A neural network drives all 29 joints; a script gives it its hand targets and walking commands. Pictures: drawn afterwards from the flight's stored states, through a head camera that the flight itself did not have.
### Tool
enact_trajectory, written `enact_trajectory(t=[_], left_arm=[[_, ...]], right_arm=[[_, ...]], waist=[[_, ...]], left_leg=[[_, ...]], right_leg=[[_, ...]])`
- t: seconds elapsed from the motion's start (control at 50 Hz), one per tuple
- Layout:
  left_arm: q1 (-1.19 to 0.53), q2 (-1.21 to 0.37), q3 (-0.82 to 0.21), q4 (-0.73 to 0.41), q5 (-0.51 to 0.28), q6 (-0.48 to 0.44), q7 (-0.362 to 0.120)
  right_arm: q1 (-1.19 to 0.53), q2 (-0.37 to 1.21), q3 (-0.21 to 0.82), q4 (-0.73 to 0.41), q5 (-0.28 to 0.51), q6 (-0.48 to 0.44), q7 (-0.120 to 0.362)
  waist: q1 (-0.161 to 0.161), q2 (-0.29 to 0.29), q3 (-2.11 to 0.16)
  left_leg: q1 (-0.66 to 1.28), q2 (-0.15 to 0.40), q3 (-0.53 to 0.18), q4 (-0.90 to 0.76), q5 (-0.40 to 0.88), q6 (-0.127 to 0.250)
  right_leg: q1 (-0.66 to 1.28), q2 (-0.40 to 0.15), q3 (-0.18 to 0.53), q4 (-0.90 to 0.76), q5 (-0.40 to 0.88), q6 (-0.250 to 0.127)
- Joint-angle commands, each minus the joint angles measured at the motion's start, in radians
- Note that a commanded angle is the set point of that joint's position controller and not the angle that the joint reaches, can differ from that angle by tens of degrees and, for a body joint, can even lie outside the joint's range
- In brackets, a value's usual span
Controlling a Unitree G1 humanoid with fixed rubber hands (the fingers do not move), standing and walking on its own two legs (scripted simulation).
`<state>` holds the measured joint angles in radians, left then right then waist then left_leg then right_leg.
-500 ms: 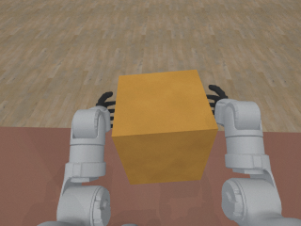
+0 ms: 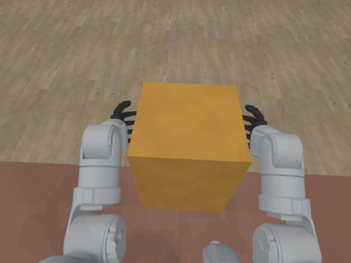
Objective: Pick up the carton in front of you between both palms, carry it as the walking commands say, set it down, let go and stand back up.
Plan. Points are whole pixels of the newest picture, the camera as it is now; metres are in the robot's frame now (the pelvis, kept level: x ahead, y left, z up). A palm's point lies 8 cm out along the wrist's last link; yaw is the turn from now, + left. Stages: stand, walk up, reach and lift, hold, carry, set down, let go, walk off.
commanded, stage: carry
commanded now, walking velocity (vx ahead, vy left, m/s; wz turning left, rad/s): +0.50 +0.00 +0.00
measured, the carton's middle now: (185, 151) +0.36 +0.00 +0.02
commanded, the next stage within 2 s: none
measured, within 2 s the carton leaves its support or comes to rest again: neither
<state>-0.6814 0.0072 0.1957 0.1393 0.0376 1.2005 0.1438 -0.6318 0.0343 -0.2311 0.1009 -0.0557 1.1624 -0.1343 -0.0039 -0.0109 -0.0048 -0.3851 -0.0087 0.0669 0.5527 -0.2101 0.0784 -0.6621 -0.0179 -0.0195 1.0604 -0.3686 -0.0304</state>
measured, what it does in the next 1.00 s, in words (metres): goes down: right foot, then left foot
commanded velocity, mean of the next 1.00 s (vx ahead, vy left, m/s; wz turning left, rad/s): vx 0.50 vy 0.00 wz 0.00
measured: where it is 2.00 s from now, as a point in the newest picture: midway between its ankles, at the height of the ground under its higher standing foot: (172, 108)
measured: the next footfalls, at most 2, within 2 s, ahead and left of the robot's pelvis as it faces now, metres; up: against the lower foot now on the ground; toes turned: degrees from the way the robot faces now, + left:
right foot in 0.24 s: +0.30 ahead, -0.10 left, -0.02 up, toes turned -3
left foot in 0.72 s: +0.61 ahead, +0.04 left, -0.04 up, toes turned +5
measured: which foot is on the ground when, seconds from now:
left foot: down 0.00-0.24, up 0.26-0.70, down 0.72-1.00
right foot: up 0.00-0.22, down 0.24-0.72, up 0.74-1.00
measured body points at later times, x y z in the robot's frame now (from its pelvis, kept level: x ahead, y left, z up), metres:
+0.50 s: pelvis +0.29 -0.04 -0.03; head +0.33 -0.05 +0.42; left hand +0.65 +0.14 +0.07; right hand +0.69 -0.16 +0.07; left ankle +0.35 +0.09 -0.69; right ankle +0.27 -0.10 -0.75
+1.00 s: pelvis +0.59 +0.02 -0.04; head +0.64 +0.03 +0.41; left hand +0.97 +0.14 +0.04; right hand +0.95 -0.16 +0.05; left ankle +0.58 +0.04 -0.78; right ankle +0.65 -0.14 -0.70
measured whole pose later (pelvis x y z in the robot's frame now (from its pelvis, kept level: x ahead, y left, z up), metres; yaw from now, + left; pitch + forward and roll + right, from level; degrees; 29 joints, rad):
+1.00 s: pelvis +0.59 +0.02 -0.04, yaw -2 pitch +6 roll -2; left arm -0.65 -0.02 0.21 0.13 0.07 1.20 0.14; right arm -0.65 0.01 -0.22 0.16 -0.03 1.15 -0.13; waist -0.06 0.01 0.00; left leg -0.31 -0.06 0.15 0.45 -0.18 0.16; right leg -0.71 -0.05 -0.01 1.02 -0.27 -0.02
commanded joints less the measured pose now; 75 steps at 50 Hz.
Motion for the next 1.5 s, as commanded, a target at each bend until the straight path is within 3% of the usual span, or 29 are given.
enact_trajectory(t=[0.0,0.1,0.16,0.18,0.2,0.22,0.24,0.26,0.28,0.38,0.56,0.62,0.68,0.7,0.72,0.74,0.82,0.88,0.9,0.94,1.0,1.12,1.2,1.24,1.26,1.28,1.3,1.36,1.48], left_arm=[[-0.702,-1.151,-0.651,-0.166,-0.389,-0.052,-0.184],[-0.655,-1.057,-0.650,-0.189,-0.343,-0.035,-0.187],[-0.663,-0.957,-0.591,-0.148,-0.289,-0.029,-0.182],[-0.594,-0.972,-0.590,-0.098,-0.291,-0.012,-0.193],[-0.659,-0.941,-0.578,-0.143,-0.281,-0.015,-0.195],[-0.550,-0.943,-0.544,-0.034,-0.264,-0.002,-0.210],[-0.606,-0.924,-0.508,-0.032,-0.274,-0.008,-0.217],[-0.583,-0.965,-0.550,-0.004,-0.281,-0.005,-0.219],[-0.630,-0.954,-0.520,-0.005,-0.301,-0.007,-0.223],[-0.842,-1.136,-0.593,-0.178,-0.432,-0.027,-0.246],[-0.807,-1.141,-0.672,-0.164,-0.496,-0.040,-0.249],[-0.747,-1.065,-0.642,-0.098,-0.460,-0.039,-0.259],[-0.787,-1.100,-0.637,-0.088,-0.464,-0.030,-0.250],[-0.778,-1.099,-0.632,-0.070,-0.451,-0.029,-0.250],[-0.779,-1.060,-0.594,-0.033,-0.447,-0.016,-0.255],[-0.774,-1.063,-0.581,-0.021,-0.433,-0.012,-0.247],[-0.806,-1.135,-0.551,-0.027,-0.377,-0.028,-0.235],[-0.742,-1.163,-0.559,-0.070,-0.379,-0.048,-0.221],[-0.746,-1.168,-0.594,-0.120,-0.375,-0.052,-0.210],[-0.660,-1.138,-0.586,-0.114,-0.331,-0.066,-0.181],[-0.551,-1.133,-0.617,-0.210,-0.307,-0.058,-0.168],[-0.346,-1.086,-0.679,-0.321,-0.254,-0.033,-0.188],[-0.206,-1.081,-0.716,-0.390,-0.253,-0.014,-0.226],[-0.142,-1.058,-0.743,-0.409,-0.252,-0.010,-0.251],[-0.115,-1.064,-0.738,-0.379,-0.250,-0.011,-0.258],[-0.001,-1.066,-0.724,-0.365,-0.252,-0.003,-0.266],[0.041,-1.049,-0.717,-0.325,-0.250,0.001,-0.278],[-0.051,-1.134,-0.796,-0.450,-0.333,-0.015,-0.310],[0.007,-1.072,-0.849,-0.498,-0.369,-0.028,-0.332]], right_arm=[[-0.789,1.062,0.672,-0.200,0.481,-0.020,0.239],[-0.731,1.009,0.690,-0.152,0.475,0.004,0.254],[-0.769,1.057,0.733,-0.099,0.508,0.003,0.265],[-0.756,1.000,0.692,-0.050,0.492,0.009,0.264],[-0.738,1.066,0.697,-0.007,0.484,0.012,0.264],[-0.794,1.009,0.690,-0.029,0.489,0.014,0.259],[-0.806,1.053,0.681,0.012,0.493,0.020,0.264],[-0.765,1.022,0.654,0.021,0.465,0.031,0.259],[-0.751,1.051,0.636,0.087,0.467,0.037,0.258],[-0.826,1.107,0.596,-0.030,0.438,0.011,0.215],[-0.691,0.989,0.592,-0.072,0.324,-0.003,0.182],[-0.649,0.968,0.585,0.038,0.292,0.020,0.197],[-0.704,0.951,0.574,0.002,0.324,0.024,0.212],[-0.723,0.947,0.536,0.011,0.325,0.032,0.215],[-0.638,0.919,0.535,0.135,0.298,0.040,0.215],[-0.630,0.990,0.523,0.148,0.332,0.030,0.226],[-0.874,1.099,0.585,0.013,0.430,0.003,0.247],[-0.910,1.159,0.602,-0.070,0.480,-0.010,0.250],[-0.814,1.150,0.620,-0.049,0.491,-0.013,0.259],[-0.846,1.146,0.649,-0.121,0.513,-0.003,0.262],[-0.679,1.126,0.667,-0.172,0.502,-0.009,0.271],[-0.461,1.069,0.707,-0.261,0.445,0.025,0.299],[-0.221,1.054,0.745,-0.278,0.394,0.037,0.318],[-0.176,1.049,0.743,-0.275,0.383,0.038,0.325],[-0.219,1.025,0.777,-0.339,0.365,0.030,0.323],[-0.143,0.983,0.757,-0.376,0.374,0.046,0.322],[-0.070,0.972,0.744,-0.351,0.326,0.060,0.315],[-0.084,1.039,0.803,-0.424,0.320,0.022,0.304],[-0.011,1.063,0.825,-0.442,0.332,0.000,0.290]], waist=[[-0.043,0.163,-0.506],[-0.095,0.166,-0.460],[-0.054,0.097,-0.460],[-0.011,0.177,-0.455],[0.018,0.089,-0.499],[0.019,-0.051,-0.562],[0.013,-0.242,-0.607],[0.069,-0.199,-0.605],[0.073,-0.166,-0.557],[0.053,-0.078,-0.506],[0.124,-0.041,-0.421],[0.101,-0.111,-0.399],[-0.030,-0.043,-0.473],[-0.002,0.073,-0.530],[-0.018,0.208,-0.607],[-0.055,0.271,-0.607],[-0.006,0.007,-0.468],[-0.037,0.128,-0.480],[-0.041,0.088,-0.534],[-0.051,0.121,-0.521],[-0.082,0.101,-0.497],[-0.063,0.150,-0.395],[-0.007,0.220,-0.392],[0.020,0.147,-0.443],[0.030,-0.054,-0.508],[0.053,-0.164,-0.550],[0.079,-0.086,-0.553],[0.011,-0.030,-0.357],[0.012,-0.086,-0.297]], left_leg=[[0.549,0.250,-0.261,-0.100,0.494,0.126],[0.554,0.150,-0.151,-0.050,0.655,0.079],[0.459,0.156,-0.103,-0.015,0.611,0.032],[0.365,0.171,-0.086,0.069,0.553,0.011],[0.300,0.133,-0.040,0.223,0.485,-0.011],[0.112,0.098,-0.026,0.394,0.132,-0.023],[-0.147,0.011,-0.008,0.572,-0.371,-0.053],[-0.367,-0.071,-0.045,0.737,-0.418,-0.061],[-0.423,-0.030,-0.077,0.774,-0.356,-0.054],[-0.393,0.075,-0.097,0.665,-0.159,-0.049],[-0.320,-0.023,0.034,0.149,0.177,-0.023],[-0.151,-0.028,0.065,-0.018,0.307,0.011],[0.300,-0.063,0.125,-0.100,0.268,0.015],[0.508,0.130,-0.098,-0.070,0.317,0.027],[0.710,0.393,-0.500,-0.030,0.305,0.160],[0.721,0.371,-0.639,-0.134,0.097,0.247],[0.418,0.293,-0.429,-0.212,0.100,0.134],[0.453,0.233,-0.285,-0.220,0.349,0.104],[0.475,0.267,-0.292,-0.206,0.361,0.155],[0.597,0.244,-0.244,-0.158,0.652,0.067],[0.637,0.214,-0.188,-0.146,0.684,0.079],[0.701,0.141,-0.069,-0.146,0.877,0.000],[0.516,0.157,-0.013,-0.017,1.044,-0.051],[0.278,0.139,0.038,0.297,0.808,-0.090],[0.008,0.087,0.037,0.477,0.052,-0.099],[-0.285,-0.064,-0.021,0.789,-0.389,-0.131],[-0.407,-0.029,-0.079,0.905,-0.338,-0.119],[-0.303,0.107,-0.119,0.657,-0.154,-0.071],[-0.176,0.132,0.009,0.181,0.024,-0.114]], right_leg=[[-0.158,-0.016,0.001,-0.106,0.107,-0.003],[-0.050,0.051,-0.073,-0.392,0.311,-0.012],[0.202,0.069,-0.120,-0.564,0.430,-0.057],[0.340,0.031,-0.063,-0.604,0.471,-0.066],[0.512,0.032,-0.079,-0.608,0.478,-0.063],[0.717,-0.087,0.046,-0.547,0.534,-0.068],[0.944,-0.307,0.323,-0.436,0.741,-0.176],[1.025,-0.362,0.582,-0.536,0.542,-0.289],[0.956,-0.334,0.586,-0.578,0.501,-0.268],[0.741,-0.246,0.348,-0.625,0.542,-0.185],[0.777,-0.122,0.115,-0.561,0.879,-0.142],[0.723,-0.125,0.056,-0.513,0.828,-0.130],[0.548,-0.067,-0.042,-0.193,0.801,-0.072],[0.301,-0.038,-0.006,-0.031,0.238,-0.039],[0.065,0.082,-0.008,0.166,-0.199,0.004],[-0.078,0.092,0.033,0.299,-0.180,-0.014],[-0.032,-0.027,0.069,0.145,-0.006,-0.015],[-0.051,-0.042,0.008,0.021,0.053,0.012],[-0.042,-0.044,0.009,0.009,0.026,0.013],[-0.166,-0.030,-0.011,-0.011,0.115,0.007],[-0.214,-0.025,-0.047,-0.114,0.194,0.028],[-0.133,0.048,-0.142,-0.452,0.403,-0.003],[0.330,0.092,-0.190,-0.649,0.475,-0.026],[0.685,0.014,-0.137,-0.732,0.577,-0.052],[0.959,-0.239,0.139,-0.563,0.849,-0.124],[1.122,-0.400,0.484,-0.597,0.713,-0.331],[1.084,-0.439,0.586,-0.701,0.399,-0.401],[0.654,-0.309,0.332,-0.831,0.241,-0.215],[0.565,-0.235,0.039,-0.910,0.285,-0.158]])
